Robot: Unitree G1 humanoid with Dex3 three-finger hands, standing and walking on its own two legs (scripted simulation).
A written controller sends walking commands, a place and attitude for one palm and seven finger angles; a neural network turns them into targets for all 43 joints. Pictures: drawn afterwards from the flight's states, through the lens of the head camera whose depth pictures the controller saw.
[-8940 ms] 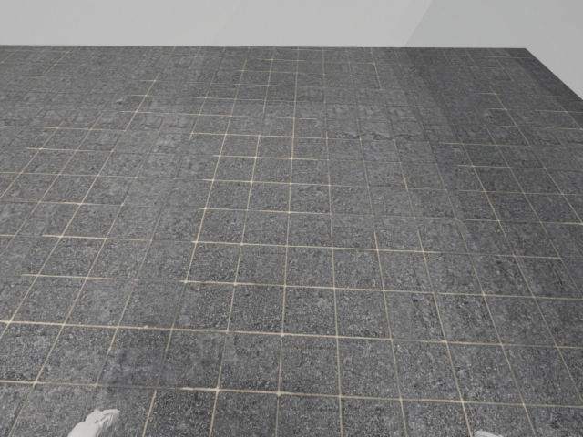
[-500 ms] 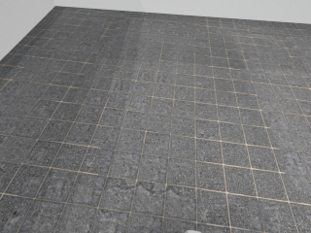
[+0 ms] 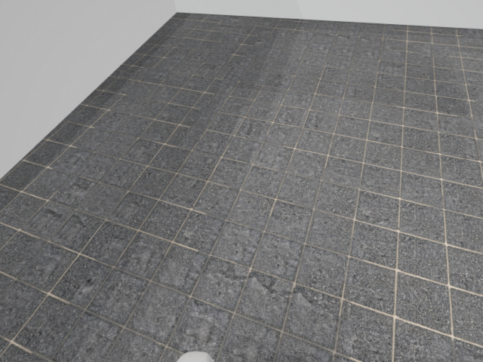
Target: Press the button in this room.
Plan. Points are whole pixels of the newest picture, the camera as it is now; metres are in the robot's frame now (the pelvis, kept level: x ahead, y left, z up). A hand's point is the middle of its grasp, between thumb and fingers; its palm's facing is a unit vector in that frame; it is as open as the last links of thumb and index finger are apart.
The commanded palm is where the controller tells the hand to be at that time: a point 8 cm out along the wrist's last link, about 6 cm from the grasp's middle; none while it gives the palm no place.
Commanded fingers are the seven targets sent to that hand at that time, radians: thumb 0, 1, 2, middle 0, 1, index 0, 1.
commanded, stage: turn or walk to find it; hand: left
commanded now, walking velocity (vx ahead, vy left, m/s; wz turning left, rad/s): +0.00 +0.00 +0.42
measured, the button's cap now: out of the picture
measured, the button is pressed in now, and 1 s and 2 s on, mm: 0 0 0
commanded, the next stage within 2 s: stand and wait in 1.88 s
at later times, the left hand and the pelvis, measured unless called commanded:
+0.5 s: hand out of the picture -0.01 +0.27 -0.17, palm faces +0.23 -0.94 -0.24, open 7.4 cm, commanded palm none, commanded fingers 0.00 0.90 0.90 -0.20 -0.30 -0.20 -0.30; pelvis -0.03 +0.05 +0.00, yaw +10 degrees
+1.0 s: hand out of the picture -0.07 +0.19 -0.15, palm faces +0.43 -0.86 -0.26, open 7.3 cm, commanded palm none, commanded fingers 0.00 0.90 0.90 -0.20 -0.30 -0.20 -0.30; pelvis -0.06 -0.01 +0.00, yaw +25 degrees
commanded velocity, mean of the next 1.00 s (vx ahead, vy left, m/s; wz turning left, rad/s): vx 0.00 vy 0.00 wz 0.42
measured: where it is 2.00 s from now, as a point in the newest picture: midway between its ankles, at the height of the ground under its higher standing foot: outside the picture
